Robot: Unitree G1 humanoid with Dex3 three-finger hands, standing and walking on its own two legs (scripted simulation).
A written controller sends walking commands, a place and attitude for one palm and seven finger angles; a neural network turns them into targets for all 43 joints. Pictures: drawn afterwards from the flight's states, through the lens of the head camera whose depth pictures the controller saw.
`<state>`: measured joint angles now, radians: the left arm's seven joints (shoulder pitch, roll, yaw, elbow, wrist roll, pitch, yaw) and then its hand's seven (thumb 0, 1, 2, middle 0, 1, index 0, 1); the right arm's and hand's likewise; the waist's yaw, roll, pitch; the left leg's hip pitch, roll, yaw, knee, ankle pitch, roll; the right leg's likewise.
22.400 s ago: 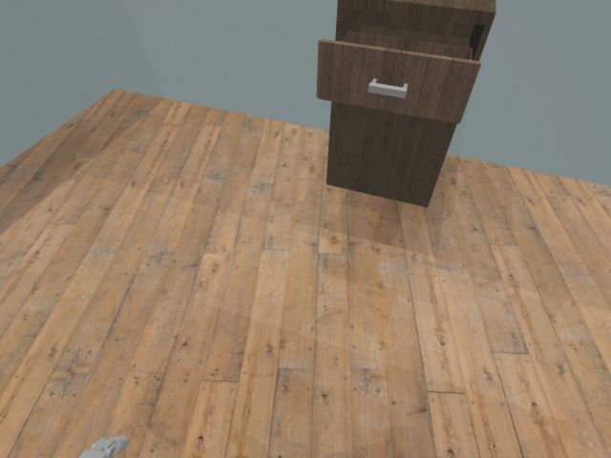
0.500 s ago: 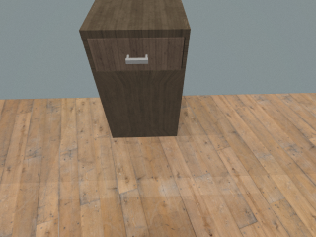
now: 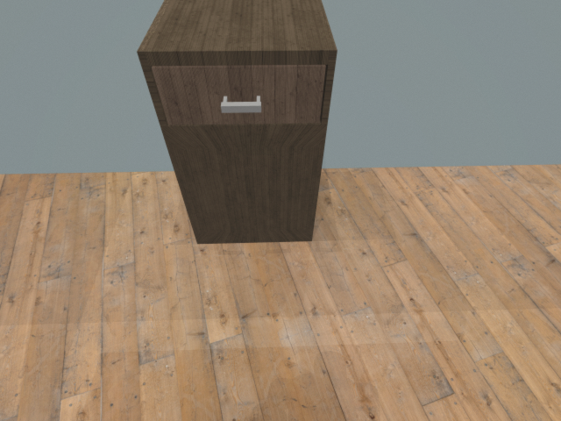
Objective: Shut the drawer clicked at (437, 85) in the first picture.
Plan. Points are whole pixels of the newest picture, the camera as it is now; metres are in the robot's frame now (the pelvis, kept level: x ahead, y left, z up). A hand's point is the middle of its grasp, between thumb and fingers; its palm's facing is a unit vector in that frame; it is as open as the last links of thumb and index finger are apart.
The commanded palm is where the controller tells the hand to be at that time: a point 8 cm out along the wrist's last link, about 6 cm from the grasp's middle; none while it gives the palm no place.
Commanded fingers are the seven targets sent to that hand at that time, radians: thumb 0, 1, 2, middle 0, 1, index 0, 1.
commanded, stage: look to check the result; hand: left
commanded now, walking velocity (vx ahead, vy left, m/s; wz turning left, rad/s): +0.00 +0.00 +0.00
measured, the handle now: (241, 103) +0.90 +0.15 -0.05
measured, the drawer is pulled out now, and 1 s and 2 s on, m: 0.00 0.00 0.00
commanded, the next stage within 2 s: stand and wait in 0.32 s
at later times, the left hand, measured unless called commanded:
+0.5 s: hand out of the picture +0.02 +0.17 -0.17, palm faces +0.03 -0.98 -0.19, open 7.3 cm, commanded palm none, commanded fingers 0.00 0.90 0.90 -0.20 -0.30 -0.20 -0.30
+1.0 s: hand out of the picture +0.05 +0.20 -0.17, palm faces +0.01 -0.97 -0.25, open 7.3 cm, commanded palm none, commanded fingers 0.00 0.90 0.90 -0.20 -0.30 -0.20 -0.30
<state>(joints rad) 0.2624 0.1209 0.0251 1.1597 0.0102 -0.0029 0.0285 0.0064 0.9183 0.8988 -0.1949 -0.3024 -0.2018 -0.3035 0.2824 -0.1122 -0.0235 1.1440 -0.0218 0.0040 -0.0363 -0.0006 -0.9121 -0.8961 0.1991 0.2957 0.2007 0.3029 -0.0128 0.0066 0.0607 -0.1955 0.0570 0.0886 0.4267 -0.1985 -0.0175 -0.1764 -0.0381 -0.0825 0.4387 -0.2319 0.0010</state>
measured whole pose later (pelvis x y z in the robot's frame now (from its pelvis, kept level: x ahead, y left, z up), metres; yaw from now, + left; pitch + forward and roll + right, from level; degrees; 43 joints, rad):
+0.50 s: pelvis +0.00 +0.00 +0.00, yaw +0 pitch -2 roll +0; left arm 0.23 0.15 0.03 1.15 0.01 -0.01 0.02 0.00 0.91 0.90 -0.19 -0.30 -0.20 -0.30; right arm 0.26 -0.14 -0.03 1.15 -0.02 0.00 -0.03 0.00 -0.91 -0.90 0.20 0.30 0.20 0.30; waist -0.02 0.01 0.06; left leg -0.18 0.06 0.09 0.41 -0.20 -0.02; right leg -0.16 -0.03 -0.08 0.42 -0.23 0.00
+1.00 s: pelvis +0.00 +0.00 +0.00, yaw +0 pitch -2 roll +0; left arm 0.18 0.22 0.04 1.15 0.01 -0.02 0.01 0.00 0.91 0.90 -0.20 -0.30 -0.20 -0.30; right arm 0.20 -0.22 -0.03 1.14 -0.02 -0.01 -0.03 0.00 -0.91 -0.90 0.20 0.30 0.20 0.30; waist -0.02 0.02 0.06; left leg -0.16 0.06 0.09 0.37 -0.18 -0.02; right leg -0.14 -0.03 -0.08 0.38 -0.21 0.00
